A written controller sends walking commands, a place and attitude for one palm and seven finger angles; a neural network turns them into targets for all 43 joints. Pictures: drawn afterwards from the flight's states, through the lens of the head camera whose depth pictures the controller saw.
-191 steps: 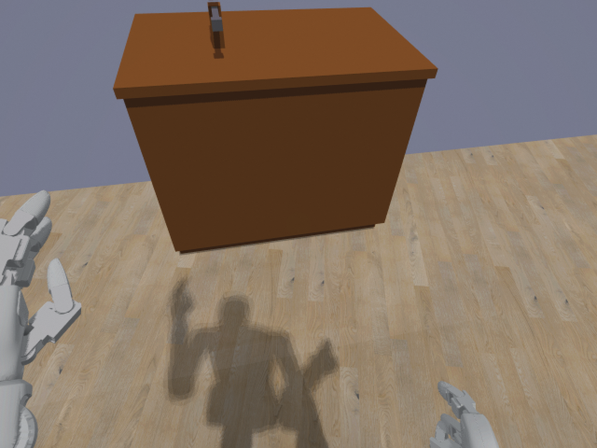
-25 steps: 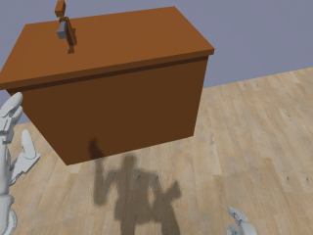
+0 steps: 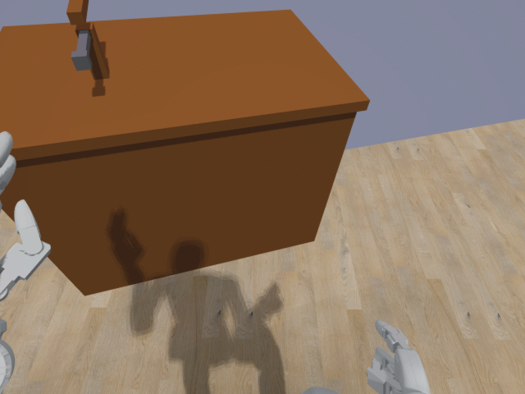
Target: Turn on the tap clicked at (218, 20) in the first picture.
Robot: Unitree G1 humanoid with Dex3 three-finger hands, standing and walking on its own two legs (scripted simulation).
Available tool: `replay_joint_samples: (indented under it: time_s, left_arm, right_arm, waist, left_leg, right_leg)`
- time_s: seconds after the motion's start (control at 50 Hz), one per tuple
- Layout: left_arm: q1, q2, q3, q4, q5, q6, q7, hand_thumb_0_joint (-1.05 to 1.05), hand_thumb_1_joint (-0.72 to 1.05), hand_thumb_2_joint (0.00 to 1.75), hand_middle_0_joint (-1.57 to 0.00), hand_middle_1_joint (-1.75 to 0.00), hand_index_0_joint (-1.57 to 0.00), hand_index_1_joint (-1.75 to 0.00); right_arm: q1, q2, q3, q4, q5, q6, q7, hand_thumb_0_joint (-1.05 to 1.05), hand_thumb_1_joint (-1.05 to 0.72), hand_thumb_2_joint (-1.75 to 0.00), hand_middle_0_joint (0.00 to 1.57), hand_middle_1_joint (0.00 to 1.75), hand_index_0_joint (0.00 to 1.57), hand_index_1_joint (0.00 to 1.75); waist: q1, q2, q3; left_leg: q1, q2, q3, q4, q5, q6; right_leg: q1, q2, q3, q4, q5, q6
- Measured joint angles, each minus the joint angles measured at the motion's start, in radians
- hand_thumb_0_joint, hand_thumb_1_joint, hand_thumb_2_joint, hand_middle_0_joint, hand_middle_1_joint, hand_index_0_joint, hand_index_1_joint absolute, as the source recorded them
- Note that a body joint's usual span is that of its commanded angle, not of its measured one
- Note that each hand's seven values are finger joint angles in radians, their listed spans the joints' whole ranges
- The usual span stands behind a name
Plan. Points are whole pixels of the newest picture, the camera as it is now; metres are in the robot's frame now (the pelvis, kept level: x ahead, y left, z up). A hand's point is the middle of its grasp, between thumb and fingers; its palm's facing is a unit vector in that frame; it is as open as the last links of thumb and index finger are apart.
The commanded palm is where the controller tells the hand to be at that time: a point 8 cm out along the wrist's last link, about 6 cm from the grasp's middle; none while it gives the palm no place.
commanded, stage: take the last steps up to it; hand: left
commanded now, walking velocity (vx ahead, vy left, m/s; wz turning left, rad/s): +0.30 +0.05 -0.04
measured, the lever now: (81, 60) +0.67 +0.40 +0.14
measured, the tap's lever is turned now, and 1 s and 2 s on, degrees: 0 0 0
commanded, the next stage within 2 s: come to a stop and stand still in 0.98 s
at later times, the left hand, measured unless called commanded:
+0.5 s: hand (96, 179) +0.32 +0.23 +0.18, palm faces +0.40 -0.82 -0.41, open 7.4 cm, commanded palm +0.27 +0.27 +0.18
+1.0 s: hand (127, 135) +0.42 +0.22 +0.17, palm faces +0.41 -0.80 -0.44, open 7.4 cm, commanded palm +0.36 +0.26 +0.18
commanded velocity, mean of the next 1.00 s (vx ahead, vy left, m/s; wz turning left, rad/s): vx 0.23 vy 0.07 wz -0.01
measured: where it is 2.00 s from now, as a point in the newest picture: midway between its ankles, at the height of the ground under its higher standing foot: outside the picture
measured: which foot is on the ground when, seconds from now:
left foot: down 0.00-0.20, up 0.22-0.50, down 0.52-0.82, up 0.84-1.00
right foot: up 0.00-0.16, down 0.18-0.54, up 0.56-0.78, down 0.80-1.00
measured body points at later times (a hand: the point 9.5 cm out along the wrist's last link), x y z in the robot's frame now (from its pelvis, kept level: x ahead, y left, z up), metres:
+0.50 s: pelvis +0.11 -0.01 +0.00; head +0.13 +0.00 +0.45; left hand +0.29 +0.27 +0.21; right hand +0.26 -0.28 -0.08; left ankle +0.17 +0.13 -0.72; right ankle +0.10 -0.11 -0.73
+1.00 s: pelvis +0.20 -0.02 +0.00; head +0.22 -0.04 +0.45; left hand +0.39 +0.26 +0.20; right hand +0.35 -0.24 -0.11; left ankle +0.20 +0.12 -0.67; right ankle +0.21 -0.10 -0.73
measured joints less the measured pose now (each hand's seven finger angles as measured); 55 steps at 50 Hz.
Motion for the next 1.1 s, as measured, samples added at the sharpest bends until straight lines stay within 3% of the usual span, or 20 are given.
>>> replay_joint_samples:
  time_s: [0.08,0.18,0.2,0.24,0.28,0.32,0.36,0.4,0.52,0.56,0.6,0.66,0.72,0.8,0.84,0.88,0.92,0.96,1.0,1.1]
  left_arm:
    - [0.065,-0.005,-0.014,-0.051,0.001,-0.015,-0.011,0.02,0.89,0.90,-0.20,-0.30,-0.21,-0.30]
    - [0.083,0.021,-0.002,-0.014,0.004,-0.007,-0.012,0.02,0.89,0.90,-0.21,-0.30,-0.21,-0.30]
    - [0.071,0.021,-0.001,0.000,0.008,-0.002,-0.011,0.02,0.89,0.90,-0.21,-0.30,-0.22,-0.30]
    - [0.033,-0.007,-0.015,0.031,0.010,0.006,-0.011,0.02,0.89,0.90,-0.21,-0.30,-0.22,-0.30]
    - [0.008,-0.041,-0.031,0.049,0.005,0.013,-0.015,0.02,0.88,0.90,-0.21,-0.30,-0.22,-0.30]
    - [0.008,-0.063,-0.039,0.049,0.007,0.012,-0.015,0.02,0.88,0.90,-0.21,-0.30,-0.22,-0.30]
    - [0.026,-0.068,-0.042,0.031,0.009,0.005,-0.013,0.02,0.88,0.90,-0.21,-0.30,-0.22,-0.30]
    - [0.052,-0.056,-0.038,-0.001,0.010,-0.004,-0.010,0.02,0.88,0.90,-0.21,-0.30,-0.22,-0.30]
    - [0.089,-0.012,-0.019,-0.078,0.006,-0.019,0.009,0.02,0.88,0.90,-0.21,-0.30,-0.22,-0.30]
    - [0.059,0.006,-0.003,-0.061,0.002,-0.024,0.013,0.02,0.88,0.90,-0.21,-0.30,-0.22,-0.30]
    - [0.017,0.010,0.007,-0.009,0.002,-0.025,0.012,0.02,0.88,0.90,-0.21,-0.30,-0.22,-0.30]
    - [-0.007,0.002,0.006,0.024,-0.001,-0.005,0.006,0.02,0.89,0.90,-0.21,-0.30,-0.21,-0.30]
    - [0.036,-0.013,-0.007,-0.016,-0.005,0.006,0.002,0.02,0.89,0.90,-0.20,-0.30,-0.21,-0.30]
    - [0.086,0.004,-0.018,-0.046,-0.001,0.006,-0.003,0.02,0.89,0.90,-0.20,-0.30,-0.21,-0.30]
    - [0.074,0.007,-0.022,-0.029,0.007,0.005,-0.006,0.02,0.89,0.90,-0.21,-0.30,-0.21,-0.30]
    - [0.045,-0.006,-0.030,0.003,0.004,0.009,-0.012,0.02,0.88,0.90,-0.21,-0.30,-0.22,-0.30]
    - [0.026,-0.027,-0.032,0.030,-0.002,0.013,-0.013,0.02,0.88,0.90,-0.21,-0.30,-0.22,-0.30]
    - [0.029,-0.044,-0.029,0.046,0.000,0.009,-0.011,0.02,0.88,0.90,-0.21,-0.30,-0.22,-0.30]
    - [0.044,-0.050,-0.027,0.044,0.001,0.007,-0.008,0.02,0.88,0.90,-0.21,-0.30,-0.22,-0.30]
    - [0.084,-0.034,-0.039,-0.029,0.004,0.005,-0.002,0.02,0.88,0.90,-0.21,-0.30,-0.22,-0.30]
  right_arm:
    - [0.021,0.030,0.031,-0.006,-0.006,-0.017,0.010,0.01,-0.91,-0.90,0.20,0.30,0.20,0.29]
    - [0.057,0.026,0.044,0.005,-0.006,-0.006,-0.002,0.01,-0.90,-0.90,0.20,0.30,0.21,0.30]
    - [0.060,0.016,0.042,0.007,-0.004,-0.001,-0.004,0.01,-0.90,-0.90,0.20,0.30,0.21,0.30]
    - [0.045,-0.016,0.029,0.036,-0.003,0.015,-0.004,0.01,-0.90,-0.90,0.20,0.30,0.21,0.30]
    - [0.029,-0.046,0.013,0.066,-0.003,0.029,0.002,0.02,-0.90,-0.90,0.20,0.30,0.21,0.30]
    - [0.021,-0.072,0.002,0.076,-0.002,0.042,0.002,0.02,-0.91,-0.90,0.20,0.30,0.21,0.30]
    - [0.018,-0.089,-0.008,0.069,-0.003,0.049,-0.001,0.02,-0.91,-0.90,0.20,0.30,0.20,0.29]
    - [0.023,-0.100,-0.018,0.049,-0.006,0.051,-0.006,0.02,-0.91,-0.90,0.20,0.30,0.20,0.29]
    - [0.054,-0.130,-0.047,-0.016,-0.007,0.036,-0.023,0.02,-0.91,-0.90,0.19,0.30,0.20,0.29]
    - [0.048,-0.113,-0.054,-0.020,-0.001,0.034,-0.030,0.02,-0.91,-0.90,0.19,0.30,0.20,0.29]
    - [0.036,-0.084,-0.048,-0.016,-0.002,0.030,-0.032,0.02,-0.91,-0.90,0.19,0.30,0.20,0.29]
    - [0.026,-0.038,-0.021,-0.008,0.002,0.014,-0.018,0.02,-0.91,-0.90,0.19,0.30,0.20,0.29]
    - [0.029,-0.002,0.011,-0.012,0.002,0.001,-0.001,0.02,-0.91,-0.90,0.19,0.30,0.20,0.29]
    - [0.045,0.023,0.041,-0.017,0.000,-0.001,0.003,0.01,-0.91,-0.90,0.20,0.30,0.20,0.29]
    - [0.045,0.014,0.044,-0.007,0.000,0.012,0.000,0.01,-0.90,-0.90,0.20,0.30,0.21,0.30]
    - [0.035,-0.005,0.037,0.024,0.000,0.029,0.003,0.01,-0.90,-0.90,0.20,0.30,0.21,0.30]
    - [0.023,-0.026,0.030,0.049,0.002,0.047,0.007,0.02,-0.90,-0.90,0.20,0.30,0.21,0.30]
    - [0.015,-0.047,0.025,0.056,0.000,0.060,0.005,0.02,-0.91,-0.90,0.20,0.30,0.21,0.30]
    - [0.013,-0.063,0.017,0.048,-0.002,0.067,0.001,0.02,-0.91,-0.90,0.20,0.30,0.21,0.30]
    - [0.027,-0.099,-0.014,0.001,-0.008,0.060,-0.009,0.02,-0.91,-0.90,0.20,0.30,0.20,0.29]
  waist:
    - [0.004,0.033,-0.007]
    - [0.020,0.065,-0.012]
    - [0.024,0.074,-0.012]
    - [0.031,0.095,-0.001]
    - [0.036,0.090,0.008]
    - [0.029,0.077,0.012]
    - [0.017,0.057,0.014]
    - [0.007,0.033,0.015]
    - [0.009,0.010,0.010]
    - [0.015,-0.015,0.010]
    - [0.009,-0.016,0.001]
    - [-0.003,0.003,-0.008]
    - [-0.003,0.022,-0.011]
    - [0.009,0.047,-0.004]
    - [0.013,0.077,0.003]
    - [0.021,0.089,0.006]
    - [0.027,0.080,0.011]
    - [0.021,0.069,0.015]
    - [0.012,0.052,0.019]
    - [0.010,0.013,0.029]
  left_leg:
    - [0.038,0.015,0.002,-0.050,0.001,-0.012]
    - [0.055,0.028,-0.012,0.010,-0.063,-0.041]
    - [0.040,0.034,-0.019,0.062,-0.097,-0.036]
    - [-0.023,0.025,-0.066,0.255,-0.179,-0.025]
    - [-0.100,-0.005,-0.105,0.460,-0.194,-0.031]
    - [-0.159,-0.012,-0.115,0.553,-0.174,-0.038]
    - [-0.187,-0.002,-0.108,0.511,-0.145,-0.040]
    - [-0.179,0.011,-0.092,0.380,-0.116,-0.037]
    - [-0.037,0.006,-0.042,-0.004,0.010,-0.025]
    - [-0.026,-0.007,-0.025,0.017,0.050,-0.020]
    - [-0.028,-0.006,-0.024,0.046,0.007,-0.016]
    - [-0.014,0.005,-0.035,0.023,-0.004,-0.017]
    - [0.008,0.017,-0.032,-0.007,-0.001,-0.027]
    - [0.022,0.026,-0.032,0.024,-0.038,-0.050]
    - [0.004,0.038,-0.049,0.100,-0.090,-0.044]
    - [-0.052,0.014,-0.086,0.268,-0.178,-0.039]
    - [-0.115,-0.019,-0.109,0.436,-0.198,-0.044]
    - [-0.158,-0.028,-0.109,0.495,-0.175,-0.048]
    - [-0.167,-0.024,-0.096,0.437,-0.142,-0.048]
    - [-0.098,-0.020,-0.059,0.135,-0.058,-0.036]
  right_leg:
    - [-0.017,-0.012,-0.045,-0.194,0.079,0.009]
    - [0.106,0.010,-0.091,-0.500,0.152,0.009]
    - [0.119,0.016,-0.095,-0.524,0.220,-0.017]
    - [0.113,0.019,-0.103,-0.471,0.227,-0.056]
    - [0.129,0.013,-0.099,-0.460,0.191,-0.064]
    - [0.156,0.007,-0.098,-0.489,0.187,-0.057]
    - [0.179,0.001,-0.097,-0.526,0.197,-0.051]
    - [0.198,-0.006,-0.093,-0.550,0.199,-0.048]
    - [0.234,-0.013,-0.073,-0.505,0.132,-0.012]
    - [0.213,-0.028,-0.042,-0.407,0.059,-0.006]
    - [0.150,-0.005,-0.005,-0.228,-0.033,-0.011]
    - [0.071,0.019,-0.004,-0.110,-0.041,-0.006]
    - [0.053,0.019,-0.030,-0.214,0.015,0.001]
    - [0.119,0.026,-0.069,-0.467,0.114,0.004]
    - [0.138,0.036,-0.087,-0.487,0.218,-0.041]
    - [0.139,0.032,-0.093,-0.456,0.185,-0.069]
    - [0.155,0.023,-0.087,-0.468,0.167,-0.075]
    - [0.177,0.016,-0.085,-0.507,0.180,-0.066]
    - [0.196,0.010,-0.083,-0.543,0.194,-0.064]
    - [0.221,0.002,-0.079,-0.564,0.187,-0.051]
